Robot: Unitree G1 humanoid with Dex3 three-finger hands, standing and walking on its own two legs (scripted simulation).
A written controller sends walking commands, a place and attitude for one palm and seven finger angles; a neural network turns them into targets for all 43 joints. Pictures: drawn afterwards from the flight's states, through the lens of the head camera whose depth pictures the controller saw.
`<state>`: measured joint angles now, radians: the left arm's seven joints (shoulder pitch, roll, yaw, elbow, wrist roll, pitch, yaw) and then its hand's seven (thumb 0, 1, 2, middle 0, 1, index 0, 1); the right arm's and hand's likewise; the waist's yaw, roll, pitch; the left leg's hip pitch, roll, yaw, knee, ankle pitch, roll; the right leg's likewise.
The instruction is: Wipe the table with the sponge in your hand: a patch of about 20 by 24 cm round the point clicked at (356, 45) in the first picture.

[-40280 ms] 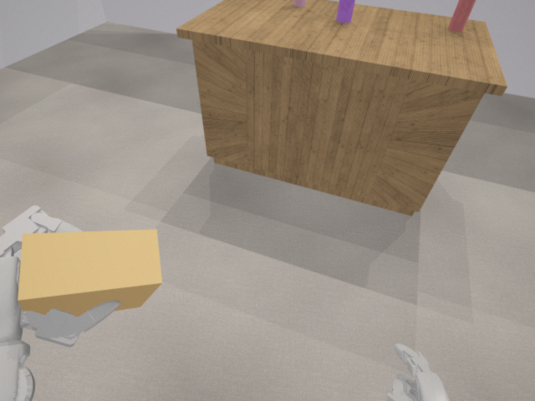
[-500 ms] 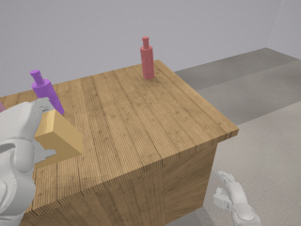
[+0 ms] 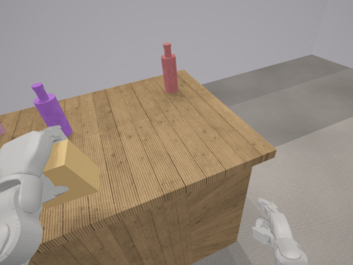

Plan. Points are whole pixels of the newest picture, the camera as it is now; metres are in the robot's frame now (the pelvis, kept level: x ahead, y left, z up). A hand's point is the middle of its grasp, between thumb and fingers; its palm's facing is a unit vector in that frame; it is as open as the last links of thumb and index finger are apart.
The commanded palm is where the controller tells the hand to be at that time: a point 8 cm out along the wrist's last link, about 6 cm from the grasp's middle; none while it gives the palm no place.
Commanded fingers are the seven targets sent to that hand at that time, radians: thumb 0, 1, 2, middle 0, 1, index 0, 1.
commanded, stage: bring the sponge back beside the body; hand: left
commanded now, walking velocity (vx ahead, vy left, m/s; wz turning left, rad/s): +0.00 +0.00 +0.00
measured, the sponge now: (62, 180) +0.22 +0.29 +0.13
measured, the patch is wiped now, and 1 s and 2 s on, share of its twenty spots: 1.00 1.00 1.00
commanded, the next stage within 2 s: step back with the hand held close in 0.72 s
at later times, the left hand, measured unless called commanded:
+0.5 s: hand (55, 174) +0.20 +0.28 +0.17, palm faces +0.28 -0.21 -0.94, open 9.9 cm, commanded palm +0.16 +0.28 +0.24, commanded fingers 0.00 0.10 1.30 -1.20 -1.60 -1.20 -1.60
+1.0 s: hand (66, 174) +0.21 +0.26 +0.17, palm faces +0.36 -0.80 -0.48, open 9.9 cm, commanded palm +0.13 +0.30 +0.22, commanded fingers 0.00 0.10 1.30 -1.20 -1.60 -1.20 -1.60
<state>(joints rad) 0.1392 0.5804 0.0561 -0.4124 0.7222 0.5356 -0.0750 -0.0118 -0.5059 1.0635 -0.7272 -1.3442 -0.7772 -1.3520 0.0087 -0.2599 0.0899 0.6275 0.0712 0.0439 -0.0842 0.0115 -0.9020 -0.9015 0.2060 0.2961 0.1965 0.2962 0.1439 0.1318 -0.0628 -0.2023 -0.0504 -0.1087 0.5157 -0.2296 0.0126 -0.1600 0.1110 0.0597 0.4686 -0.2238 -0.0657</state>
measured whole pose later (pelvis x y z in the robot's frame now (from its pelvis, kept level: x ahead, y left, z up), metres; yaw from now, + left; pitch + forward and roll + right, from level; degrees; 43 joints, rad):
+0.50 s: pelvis +0.00 +0.01 +0.00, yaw +0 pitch -5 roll -1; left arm 0.20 0.54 0.02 -0.48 0.72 0.55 -0.05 -0.01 -0.51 1.06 -0.73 -1.34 -0.78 -1.35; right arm 0.01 -0.26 0.08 0.63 0.06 0.04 -0.08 0.01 -0.90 -0.90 0.21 0.30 0.20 0.30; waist 0.15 0.12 -0.05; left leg -0.18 -0.05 -0.10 0.52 -0.24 0.02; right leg -0.14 0.11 0.06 0.47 -0.23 -0.06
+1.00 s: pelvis -0.01 +0.01 -0.01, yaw +4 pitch +0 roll -3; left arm 0.30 0.46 0.26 -0.51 0.01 0.13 0.04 -0.01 -0.51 1.06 -0.73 -1.35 -0.78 -1.35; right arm 0.15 -0.23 0.10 0.49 0.03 0.02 -0.07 0.01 -0.90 -0.90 0.21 0.30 0.20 0.30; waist 0.05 0.05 -0.05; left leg -0.35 -0.03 -0.14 0.64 -0.27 0.03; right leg -0.26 0.11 -0.02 0.49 -0.23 -0.06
